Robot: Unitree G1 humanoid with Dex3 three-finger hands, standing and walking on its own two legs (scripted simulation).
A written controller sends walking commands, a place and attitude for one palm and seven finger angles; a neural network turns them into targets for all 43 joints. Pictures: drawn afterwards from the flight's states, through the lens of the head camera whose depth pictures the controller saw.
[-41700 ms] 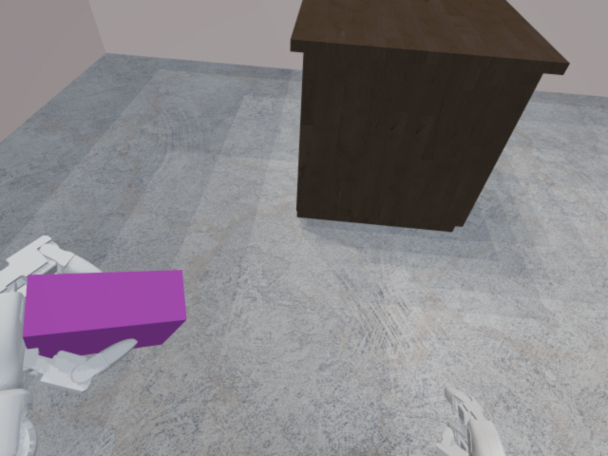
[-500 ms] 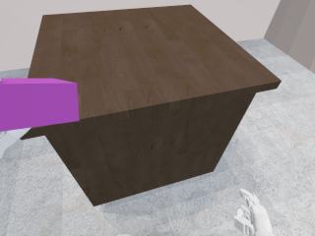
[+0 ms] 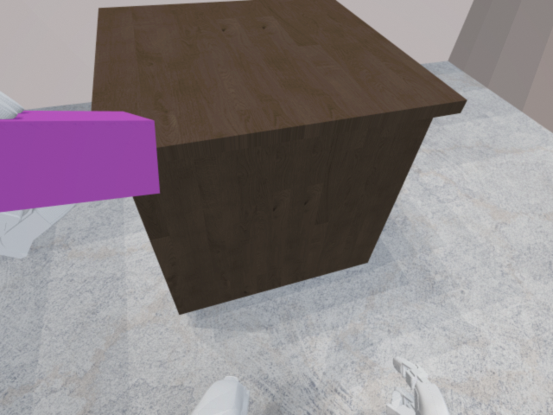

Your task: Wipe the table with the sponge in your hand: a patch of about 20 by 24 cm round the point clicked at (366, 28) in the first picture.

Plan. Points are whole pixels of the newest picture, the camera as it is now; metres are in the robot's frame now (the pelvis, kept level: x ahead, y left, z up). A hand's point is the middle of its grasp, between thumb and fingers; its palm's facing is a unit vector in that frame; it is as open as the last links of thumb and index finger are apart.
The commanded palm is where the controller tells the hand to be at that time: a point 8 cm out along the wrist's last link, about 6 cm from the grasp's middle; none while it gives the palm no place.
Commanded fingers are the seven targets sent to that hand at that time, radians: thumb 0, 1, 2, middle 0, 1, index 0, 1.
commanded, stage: stop stepping back and stand still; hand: left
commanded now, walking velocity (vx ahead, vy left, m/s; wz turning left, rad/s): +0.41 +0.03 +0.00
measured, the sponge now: (81, 149) +0.23 +0.19 +0.31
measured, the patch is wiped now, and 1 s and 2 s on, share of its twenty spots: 1.00 1.00 1.00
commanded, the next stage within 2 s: stand and wait in 1.44 s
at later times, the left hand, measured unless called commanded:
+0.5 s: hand out of the picture +0.13 +0.22 +0.33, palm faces +0.55 -0.78 -0.29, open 9.5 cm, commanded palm +0.08 +0.26 +0.31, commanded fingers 0.00 0.10 1.30 -1.20 -1.60 -1.20 -1.60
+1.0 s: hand out of the picture +0.17 +0.26 +0.32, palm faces +0.53 -0.79 -0.32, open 9.5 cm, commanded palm +0.10 +0.30 +0.31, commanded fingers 0.00 0.10 1.30 -1.20 -1.60 -1.20 -1.60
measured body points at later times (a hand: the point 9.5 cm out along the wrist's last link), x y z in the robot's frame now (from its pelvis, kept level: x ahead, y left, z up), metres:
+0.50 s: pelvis -0.09 -0.01 +0.01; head -0.11 -0.02 +0.46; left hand +0.09 +0.26 +0.35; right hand +0.07 -0.24 -0.08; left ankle -0.05 +0.12 -0.65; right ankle -0.08 -0.06 -0.72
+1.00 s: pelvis -0.07 +0.02 +0.01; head -0.07 +0.02 +0.46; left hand +0.14 +0.30 +0.33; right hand +0.09 -0.23 -0.07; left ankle -0.02 +0.15 -0.72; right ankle -0.08 -0.06 -0.72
